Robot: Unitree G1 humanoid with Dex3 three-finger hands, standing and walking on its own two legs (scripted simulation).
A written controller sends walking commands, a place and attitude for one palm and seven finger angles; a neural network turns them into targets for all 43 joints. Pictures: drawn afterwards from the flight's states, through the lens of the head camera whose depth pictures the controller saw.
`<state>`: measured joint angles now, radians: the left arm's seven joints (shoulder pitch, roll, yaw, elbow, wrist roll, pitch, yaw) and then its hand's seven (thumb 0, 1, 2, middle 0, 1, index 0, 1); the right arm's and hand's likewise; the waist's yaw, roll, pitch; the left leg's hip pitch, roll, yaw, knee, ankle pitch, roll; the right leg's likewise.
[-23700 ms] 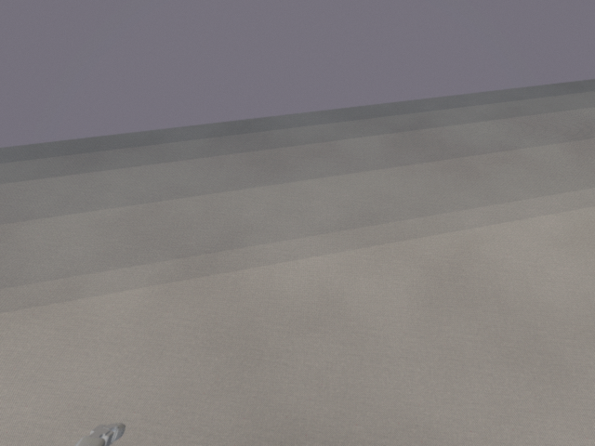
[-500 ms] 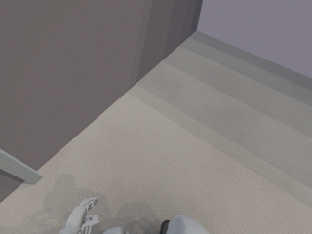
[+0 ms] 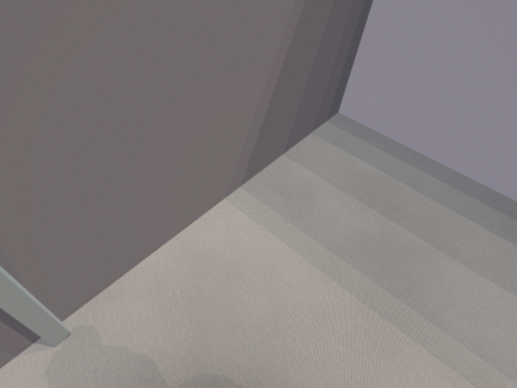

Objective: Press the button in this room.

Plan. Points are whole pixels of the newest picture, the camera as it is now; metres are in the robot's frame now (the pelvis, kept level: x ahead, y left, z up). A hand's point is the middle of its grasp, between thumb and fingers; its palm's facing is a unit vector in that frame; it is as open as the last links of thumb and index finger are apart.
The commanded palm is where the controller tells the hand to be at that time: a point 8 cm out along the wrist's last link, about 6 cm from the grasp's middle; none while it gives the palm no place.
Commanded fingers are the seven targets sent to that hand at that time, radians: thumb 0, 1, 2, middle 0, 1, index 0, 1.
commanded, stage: turn to face it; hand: left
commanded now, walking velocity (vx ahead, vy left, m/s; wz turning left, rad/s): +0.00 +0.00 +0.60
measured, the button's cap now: out of the picture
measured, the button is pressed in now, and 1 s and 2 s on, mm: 0 0 0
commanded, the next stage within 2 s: take the last steps up to it in 1.50 s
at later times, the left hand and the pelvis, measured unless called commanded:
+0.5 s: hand out of the picture +0.04 +0.16 -0.13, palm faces +0.26 -0.92 -0.31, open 7.4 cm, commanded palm none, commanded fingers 0.00 0.90 0.90 -0.20 -0.30 -0.20 -0.30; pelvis -0.03 -0.07 +0.00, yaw +17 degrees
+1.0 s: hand out of the picture -0.20 +0.17 -0.18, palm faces +0.60 -0.76 -0.26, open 7.4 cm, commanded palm none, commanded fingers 0.00 0.90 0.90 -0.20 -0.30 -0.20 -0.30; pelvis -0.08 -0.03 +0.00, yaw +36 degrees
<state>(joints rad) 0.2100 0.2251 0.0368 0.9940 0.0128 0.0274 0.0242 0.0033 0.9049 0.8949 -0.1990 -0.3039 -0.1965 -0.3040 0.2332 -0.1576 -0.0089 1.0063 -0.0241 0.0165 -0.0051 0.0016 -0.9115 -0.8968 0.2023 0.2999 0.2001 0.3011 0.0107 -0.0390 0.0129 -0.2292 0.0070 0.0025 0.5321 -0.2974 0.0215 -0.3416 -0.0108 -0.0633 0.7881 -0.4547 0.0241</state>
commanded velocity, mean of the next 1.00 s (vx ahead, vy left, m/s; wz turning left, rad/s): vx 0.00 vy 0.00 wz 0.59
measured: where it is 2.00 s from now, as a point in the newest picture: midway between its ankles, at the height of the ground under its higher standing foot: outside the picture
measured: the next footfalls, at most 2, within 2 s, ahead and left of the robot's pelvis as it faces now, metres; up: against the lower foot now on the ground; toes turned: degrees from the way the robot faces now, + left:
right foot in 0.36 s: +0.03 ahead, -0.15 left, +0.00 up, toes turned +11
left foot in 0.88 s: -0.11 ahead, +0.07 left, +0.00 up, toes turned +39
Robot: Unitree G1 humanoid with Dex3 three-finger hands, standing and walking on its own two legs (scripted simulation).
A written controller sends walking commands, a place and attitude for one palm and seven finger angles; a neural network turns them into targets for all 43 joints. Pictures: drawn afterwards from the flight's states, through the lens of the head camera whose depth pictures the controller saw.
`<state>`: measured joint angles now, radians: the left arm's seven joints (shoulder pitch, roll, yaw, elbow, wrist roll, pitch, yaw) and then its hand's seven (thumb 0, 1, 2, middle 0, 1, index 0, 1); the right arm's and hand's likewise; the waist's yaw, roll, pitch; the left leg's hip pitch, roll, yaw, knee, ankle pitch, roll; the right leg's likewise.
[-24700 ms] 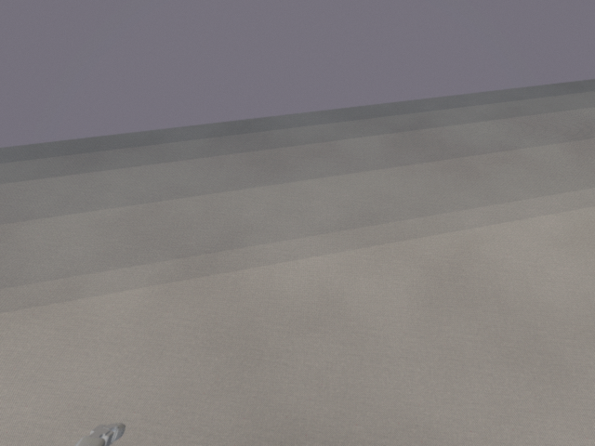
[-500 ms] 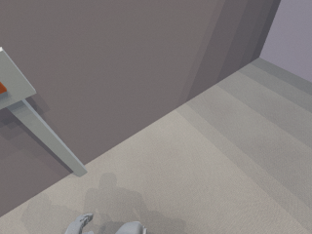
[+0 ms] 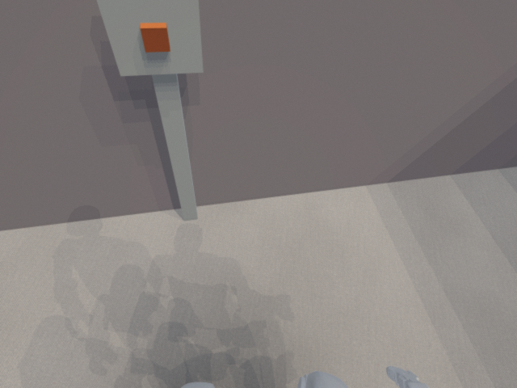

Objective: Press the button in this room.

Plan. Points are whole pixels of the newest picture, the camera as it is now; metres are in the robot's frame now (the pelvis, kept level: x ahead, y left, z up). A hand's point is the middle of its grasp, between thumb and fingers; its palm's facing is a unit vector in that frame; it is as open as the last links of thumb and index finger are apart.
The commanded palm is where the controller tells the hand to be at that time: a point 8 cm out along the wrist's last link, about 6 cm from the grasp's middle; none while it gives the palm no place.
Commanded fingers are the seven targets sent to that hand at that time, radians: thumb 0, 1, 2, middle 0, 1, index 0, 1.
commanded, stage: turn to face it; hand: left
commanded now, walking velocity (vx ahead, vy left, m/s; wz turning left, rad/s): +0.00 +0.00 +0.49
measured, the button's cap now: (155, 36) +0.74 +0.30 +0.09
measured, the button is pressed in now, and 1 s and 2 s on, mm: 0 0 0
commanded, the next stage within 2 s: take the last steps up to it in 0.50 s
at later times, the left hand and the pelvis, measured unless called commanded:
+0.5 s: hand out of the picture +0.09 +0.16 -0.14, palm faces +0.17 -0.94 -0.29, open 7.4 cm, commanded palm none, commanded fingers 0.00 0.90 0.90 -0.20 -0.30 -0.20 -0.30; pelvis +0.00 -0.05 +0.00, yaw +12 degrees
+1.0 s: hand out of the picture -0.11 +0.11 -0.17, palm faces +0.36 -0.92 -0.16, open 7.4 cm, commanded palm none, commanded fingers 0.00 0.90 0.90 -0.20 -0.30 -0.20 -0.30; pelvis +0.03 -0.02 +0.00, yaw +16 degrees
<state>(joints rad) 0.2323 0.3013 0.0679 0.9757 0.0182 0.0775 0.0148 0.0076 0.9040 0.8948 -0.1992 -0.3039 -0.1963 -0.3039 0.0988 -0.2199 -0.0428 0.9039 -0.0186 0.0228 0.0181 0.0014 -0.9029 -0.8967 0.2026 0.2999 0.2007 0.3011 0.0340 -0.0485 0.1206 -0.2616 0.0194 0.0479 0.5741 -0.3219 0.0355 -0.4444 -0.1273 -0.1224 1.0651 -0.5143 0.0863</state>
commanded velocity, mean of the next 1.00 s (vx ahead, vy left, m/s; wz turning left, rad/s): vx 0.13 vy -0.03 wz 0.17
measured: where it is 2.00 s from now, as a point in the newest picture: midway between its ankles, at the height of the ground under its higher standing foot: (255, 341)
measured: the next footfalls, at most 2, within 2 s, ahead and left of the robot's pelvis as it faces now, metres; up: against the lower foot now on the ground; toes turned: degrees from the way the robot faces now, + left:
right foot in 0.42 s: +0.05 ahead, -0.14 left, +0.00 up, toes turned +7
left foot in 0.94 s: +0.00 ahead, +0.09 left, +0.00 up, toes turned +24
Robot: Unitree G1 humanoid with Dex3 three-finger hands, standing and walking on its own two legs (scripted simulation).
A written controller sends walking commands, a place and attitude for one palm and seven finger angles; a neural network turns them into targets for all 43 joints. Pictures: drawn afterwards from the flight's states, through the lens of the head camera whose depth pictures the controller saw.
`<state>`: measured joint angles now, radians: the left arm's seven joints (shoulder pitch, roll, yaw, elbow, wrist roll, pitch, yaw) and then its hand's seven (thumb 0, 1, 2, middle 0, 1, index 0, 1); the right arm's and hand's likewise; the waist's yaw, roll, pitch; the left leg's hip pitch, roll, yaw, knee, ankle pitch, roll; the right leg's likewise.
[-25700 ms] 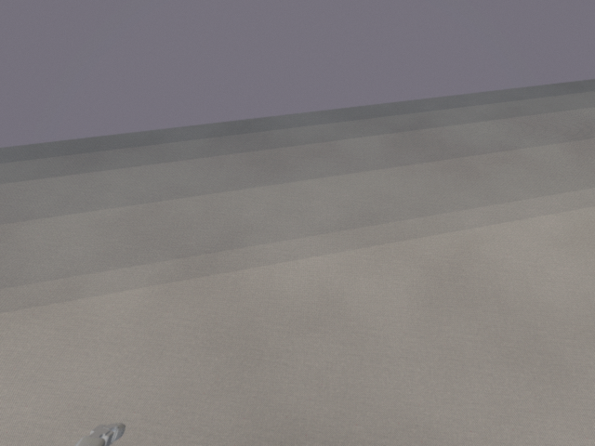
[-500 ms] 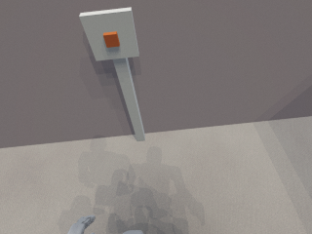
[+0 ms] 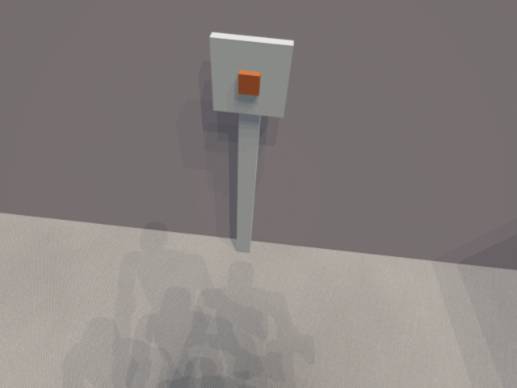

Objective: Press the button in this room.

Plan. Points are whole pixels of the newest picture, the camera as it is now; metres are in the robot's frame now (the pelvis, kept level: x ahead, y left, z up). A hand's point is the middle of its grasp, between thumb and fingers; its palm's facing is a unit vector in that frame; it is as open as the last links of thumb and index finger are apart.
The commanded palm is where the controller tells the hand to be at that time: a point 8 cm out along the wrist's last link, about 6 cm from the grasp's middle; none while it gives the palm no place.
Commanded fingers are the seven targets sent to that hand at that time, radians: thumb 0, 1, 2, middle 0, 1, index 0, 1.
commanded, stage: take the last steps up to it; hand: left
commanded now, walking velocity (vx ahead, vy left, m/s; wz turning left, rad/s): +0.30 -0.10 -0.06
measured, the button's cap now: (249, 82) +0.77 +0.11 +0.09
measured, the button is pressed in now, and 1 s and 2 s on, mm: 0 0 0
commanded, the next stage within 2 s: come to a stop and stand still in 0.58 s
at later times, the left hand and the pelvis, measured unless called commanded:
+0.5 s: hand (216, 326) +0.26 +0.11 -0.17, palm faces -0.03 -0.97 -0.24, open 7.4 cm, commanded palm none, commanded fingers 0.00 0.90 0.90 -0.20 -0.30 -0.20 -0.30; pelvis +0.17 -0.08 -0.01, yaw -1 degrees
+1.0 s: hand (222, 332) +0.26 +0.09 -0.18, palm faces +0.03 -0.98 -0.17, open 7.4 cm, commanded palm none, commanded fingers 0.00 0.90 0.90 -0.20 -0.30 -0.20 -0.30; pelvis +0.26 -0.08 +0.00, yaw -2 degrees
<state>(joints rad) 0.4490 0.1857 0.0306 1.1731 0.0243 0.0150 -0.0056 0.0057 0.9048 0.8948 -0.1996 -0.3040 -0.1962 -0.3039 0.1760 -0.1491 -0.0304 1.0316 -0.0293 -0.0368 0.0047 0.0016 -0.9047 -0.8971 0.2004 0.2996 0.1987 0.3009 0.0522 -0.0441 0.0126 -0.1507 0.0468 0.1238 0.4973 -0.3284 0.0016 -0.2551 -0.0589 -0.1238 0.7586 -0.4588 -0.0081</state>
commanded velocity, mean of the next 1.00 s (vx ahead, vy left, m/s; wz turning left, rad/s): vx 0.06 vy -0.05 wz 0.01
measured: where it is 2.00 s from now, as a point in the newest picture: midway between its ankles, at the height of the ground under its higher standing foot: outside the picture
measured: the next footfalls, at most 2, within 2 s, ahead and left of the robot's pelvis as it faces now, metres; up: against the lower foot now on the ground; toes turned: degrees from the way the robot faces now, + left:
right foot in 0.36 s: +0.27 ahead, -0.18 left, +0.00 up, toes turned -11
left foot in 0.80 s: +0.36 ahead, +0.04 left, +0.00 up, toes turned +7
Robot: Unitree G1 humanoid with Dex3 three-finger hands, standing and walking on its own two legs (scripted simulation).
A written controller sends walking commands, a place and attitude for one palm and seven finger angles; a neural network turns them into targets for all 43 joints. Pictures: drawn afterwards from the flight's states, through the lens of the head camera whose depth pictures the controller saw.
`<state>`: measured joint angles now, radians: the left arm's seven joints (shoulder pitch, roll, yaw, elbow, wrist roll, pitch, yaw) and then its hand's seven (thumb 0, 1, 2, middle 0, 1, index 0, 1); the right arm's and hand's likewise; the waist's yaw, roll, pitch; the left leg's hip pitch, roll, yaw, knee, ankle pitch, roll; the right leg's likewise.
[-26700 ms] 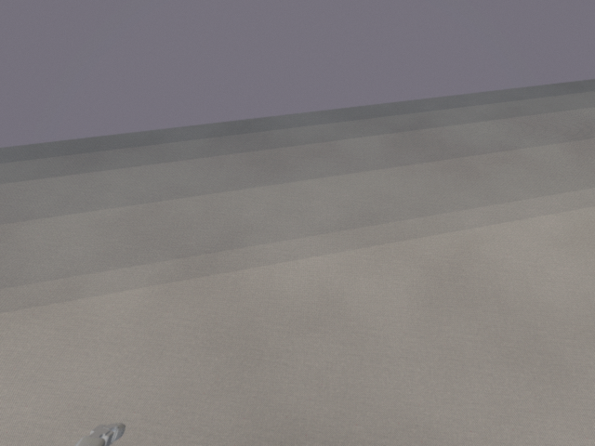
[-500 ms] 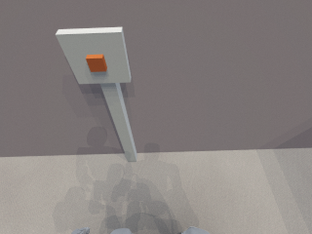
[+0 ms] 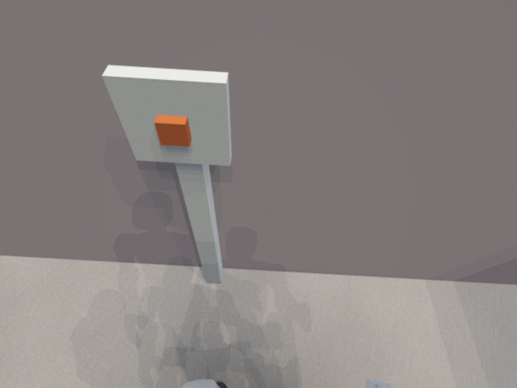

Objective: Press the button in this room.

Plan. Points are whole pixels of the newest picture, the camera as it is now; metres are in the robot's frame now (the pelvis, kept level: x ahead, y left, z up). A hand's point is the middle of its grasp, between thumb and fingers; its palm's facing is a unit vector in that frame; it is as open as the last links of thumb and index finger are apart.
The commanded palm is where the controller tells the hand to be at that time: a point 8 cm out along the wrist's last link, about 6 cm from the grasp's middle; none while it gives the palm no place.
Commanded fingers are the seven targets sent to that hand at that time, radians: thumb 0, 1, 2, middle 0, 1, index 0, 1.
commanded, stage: come to a stop and stand still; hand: left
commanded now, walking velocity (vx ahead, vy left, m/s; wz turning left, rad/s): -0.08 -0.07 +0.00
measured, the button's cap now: (174, 129) +0.50 +0.20 +0.08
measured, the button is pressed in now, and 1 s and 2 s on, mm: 0 0 0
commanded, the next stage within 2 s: look again from close up in 1.12 s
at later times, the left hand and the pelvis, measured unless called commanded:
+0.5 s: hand out of the picture -0.03 +0.11 -0.15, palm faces +0.08 -0.97 -0.24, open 7.3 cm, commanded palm none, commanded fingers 0.00 0.90 0.90 -0.20 -0.30 -0.20 -0.30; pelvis -0.03 -0.06 +0.01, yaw +1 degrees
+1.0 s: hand out of the picture -0.04 +0.16 -0.17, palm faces +0.03 -0.98 -0.18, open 7.4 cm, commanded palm none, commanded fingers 0.00 0.90 0.90 -0.20 -0.30 -0.20 -0.30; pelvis -0.04 -0.01 +0.00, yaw +0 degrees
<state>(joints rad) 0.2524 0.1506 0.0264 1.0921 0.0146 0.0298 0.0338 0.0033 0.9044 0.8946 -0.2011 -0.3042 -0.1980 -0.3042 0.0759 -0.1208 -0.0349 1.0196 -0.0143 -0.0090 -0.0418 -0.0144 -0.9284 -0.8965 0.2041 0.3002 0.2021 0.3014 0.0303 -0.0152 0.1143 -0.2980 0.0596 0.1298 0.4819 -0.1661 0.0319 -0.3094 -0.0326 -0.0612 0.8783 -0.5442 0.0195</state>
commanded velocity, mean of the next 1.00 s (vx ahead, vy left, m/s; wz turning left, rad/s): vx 0.04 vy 0.07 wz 0.00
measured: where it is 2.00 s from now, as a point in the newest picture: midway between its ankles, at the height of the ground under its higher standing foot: outside the picture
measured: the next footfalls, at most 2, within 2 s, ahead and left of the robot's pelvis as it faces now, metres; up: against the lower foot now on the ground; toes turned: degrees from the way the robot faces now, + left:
right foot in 0.20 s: +0.00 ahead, -0.15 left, +0.00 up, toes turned -4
left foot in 0.68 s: -0.01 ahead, +0.10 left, +0.00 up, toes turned +5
